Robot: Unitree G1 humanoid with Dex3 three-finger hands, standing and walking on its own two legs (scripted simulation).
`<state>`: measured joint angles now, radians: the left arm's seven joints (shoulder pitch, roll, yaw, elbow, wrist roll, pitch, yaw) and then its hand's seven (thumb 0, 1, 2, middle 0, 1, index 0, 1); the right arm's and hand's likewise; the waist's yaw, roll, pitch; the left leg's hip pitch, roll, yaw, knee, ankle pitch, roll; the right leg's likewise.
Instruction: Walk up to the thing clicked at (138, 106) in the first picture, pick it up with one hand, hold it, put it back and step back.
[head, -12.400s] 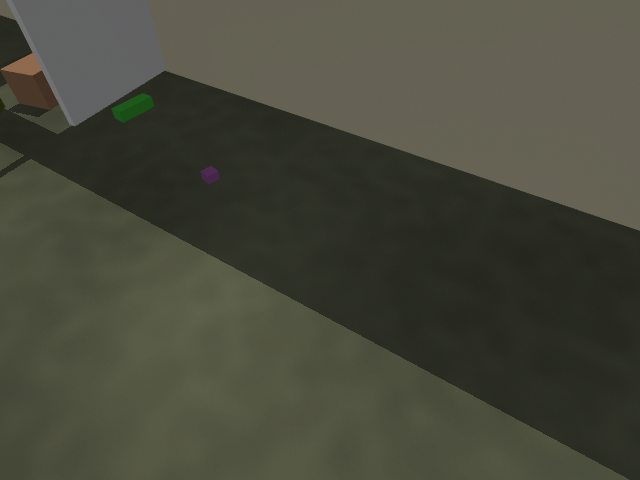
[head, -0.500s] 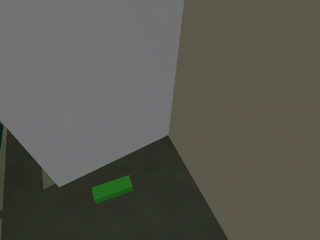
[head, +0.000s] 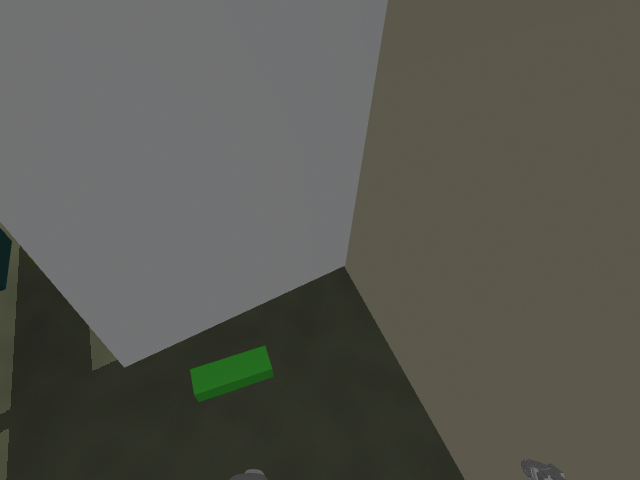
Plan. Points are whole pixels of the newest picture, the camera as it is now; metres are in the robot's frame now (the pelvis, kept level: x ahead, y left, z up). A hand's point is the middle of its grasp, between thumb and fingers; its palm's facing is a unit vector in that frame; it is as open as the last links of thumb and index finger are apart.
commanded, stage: walk up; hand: left
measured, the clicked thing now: (232, 373) +0.53 +0.26 -0.72
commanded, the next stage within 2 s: stand in 0.98 s
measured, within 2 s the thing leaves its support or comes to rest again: neither
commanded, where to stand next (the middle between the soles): +0.11 -0.01 m, yaw -1 degrees
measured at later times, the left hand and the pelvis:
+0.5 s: hand out of the picture +0.03 +0.26 -0.14, palm faces -0.02 -0.93 -0.37, open 7.4 cm; pelvis +0.00 -0.02 +0.01, yaw +1 degrees
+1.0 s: hand out of the picture +0.09 +0.25 -0.14, palm faces +0.04 -0.90 -0.43, open 7.3 cm; pelvis +0.00 -0.03 +0.00, yaw +3 degrees
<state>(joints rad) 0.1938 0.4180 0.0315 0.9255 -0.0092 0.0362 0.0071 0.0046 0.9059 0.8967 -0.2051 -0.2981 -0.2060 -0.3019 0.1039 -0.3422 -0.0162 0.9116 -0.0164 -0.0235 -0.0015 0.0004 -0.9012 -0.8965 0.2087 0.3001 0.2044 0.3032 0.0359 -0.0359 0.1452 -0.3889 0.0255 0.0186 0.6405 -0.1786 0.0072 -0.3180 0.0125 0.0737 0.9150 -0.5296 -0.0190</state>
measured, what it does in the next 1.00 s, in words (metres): steps on the spot: right foot, then left foot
